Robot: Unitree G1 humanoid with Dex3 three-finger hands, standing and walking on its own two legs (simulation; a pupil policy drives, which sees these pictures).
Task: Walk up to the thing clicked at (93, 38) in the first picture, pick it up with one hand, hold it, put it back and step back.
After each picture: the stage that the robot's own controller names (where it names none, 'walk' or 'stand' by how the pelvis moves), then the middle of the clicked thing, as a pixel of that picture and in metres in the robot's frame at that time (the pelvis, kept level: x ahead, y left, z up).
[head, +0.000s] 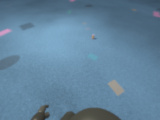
stand; (93, 36) +1.92 -0.06 -0.72
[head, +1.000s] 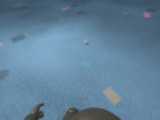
walk; (85, 42) +1.78 +0.23 -0.70
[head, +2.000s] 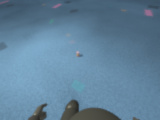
walk; (77, 54) +1.21 +0.32 -0.72
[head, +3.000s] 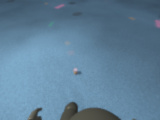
walk; (75, 71) +0.78 +0.25 -0.71
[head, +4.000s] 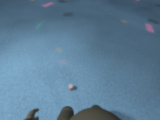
walk; (70, 87) +0.48 +0.17 -0.70
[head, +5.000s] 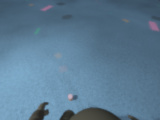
stand; (70, 97) +0.34 +0.19 -0.71
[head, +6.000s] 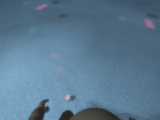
stand; (68, 98) +0.31 +0.22 -0.71
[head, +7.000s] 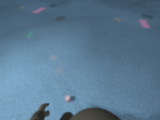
stand; (67, 99) +0.33 +0.23 -0.72
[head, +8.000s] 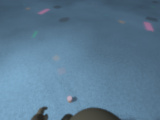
stand; (69, 99) +0.34 +0.21 -0.73
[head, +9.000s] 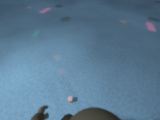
stand; (70, 99) +0.33 +0.19 -0.73
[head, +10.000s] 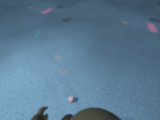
stand; (70, 99) +0.33 +0.19 -0.73
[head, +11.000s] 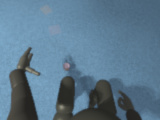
go down; (66, 67) +0.42 +0.18 -0.43
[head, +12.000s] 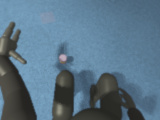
go down; (63, 59) +0.45 +0.19 -0.32
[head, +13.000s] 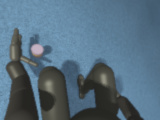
close in; (37, 51) +0.43 +0.24 -0.23
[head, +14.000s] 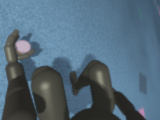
close; (23, 49) +0.43 +0.26 -0.23
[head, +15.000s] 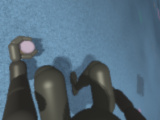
lift; (26, 49) +0.42 +0.25 -0.24
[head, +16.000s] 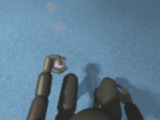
lift; (60, 65) +0.34 +0.21 -0.05
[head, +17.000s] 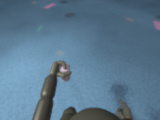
hold; (65, 72) +0.32 +0.17 +0.03
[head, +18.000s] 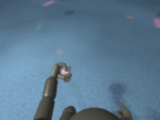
hold; (65, 74) +0.32 +0.17 +0.00
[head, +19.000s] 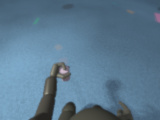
crouch; (65, 73) +0.33 +0.17 -0.03
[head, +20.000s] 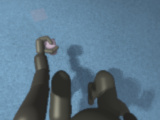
lower; (51, 47) +0.48 +0.21 -0.10
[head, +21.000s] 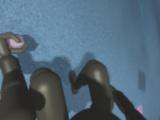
lower; (16, 45) +0.45 +0.27 -0.24
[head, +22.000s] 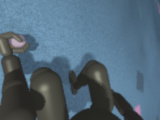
lower; (17, 44) +0.44 +0.27 -0.24
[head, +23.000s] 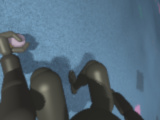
lower; (17, 44) +0.45 +0.27 -0.24
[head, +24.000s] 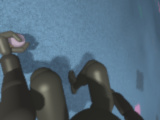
lower; (17, 44) +0.45 +0.27 -0.24
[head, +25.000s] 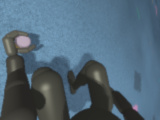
open; (22, 44) +0.45 +0.25 -0.25
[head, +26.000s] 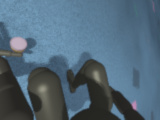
withdraw; (18, 46) +0.44 +0.25 -0.25
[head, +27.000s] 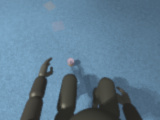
walk; (70, 62) +0.46 +0.17 -0.40
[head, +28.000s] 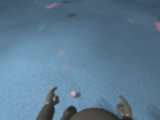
stand; (73, 94) +0.38 +0.15 -0.66
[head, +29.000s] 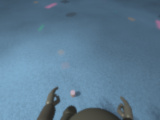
stand; (72, 93) +0.39 +0.16 -0.66
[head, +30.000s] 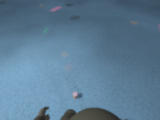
stand; (75, 95) +0.39 +0.15 -0.71
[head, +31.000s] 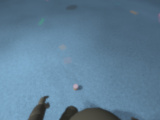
walk; (75, 87) +0.42 +0.13 -0.70
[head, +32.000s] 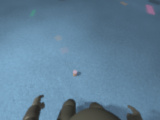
walk; (74, 73) +0.58 +0.15 -0.70
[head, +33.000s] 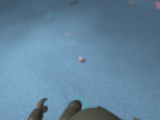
walk; (80, 59) +0.91 +0.21 -0.70
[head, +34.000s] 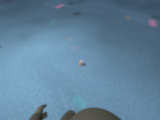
stand; (80, 63) +1.01 +0.15 -0.71
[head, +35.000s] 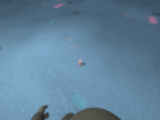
stand; (80, 62) +1.01 +0.17 -0.73
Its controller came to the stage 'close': yes
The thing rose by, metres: 0.71
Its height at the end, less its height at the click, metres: +0.00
